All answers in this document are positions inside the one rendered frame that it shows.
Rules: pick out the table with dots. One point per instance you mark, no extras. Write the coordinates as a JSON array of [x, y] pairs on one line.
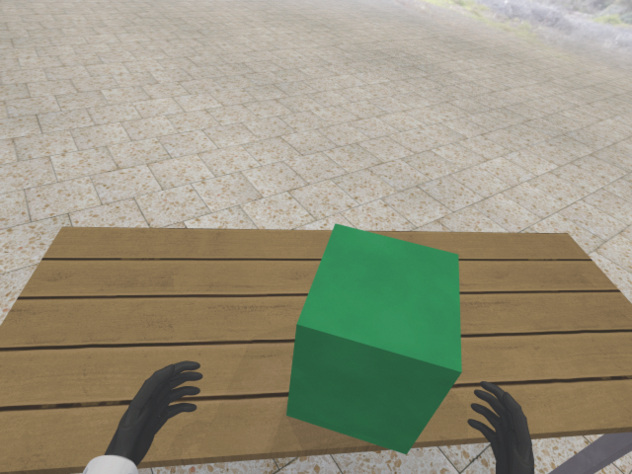
[[108, 306]]

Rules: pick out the carton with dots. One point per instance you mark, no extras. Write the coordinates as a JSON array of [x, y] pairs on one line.
[[378, 342]]

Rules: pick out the right robot hand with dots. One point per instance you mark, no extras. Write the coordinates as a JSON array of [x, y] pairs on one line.
[[511, 442]]

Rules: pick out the left robot hand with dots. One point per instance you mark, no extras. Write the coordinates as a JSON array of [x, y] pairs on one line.
[[149, 410]]

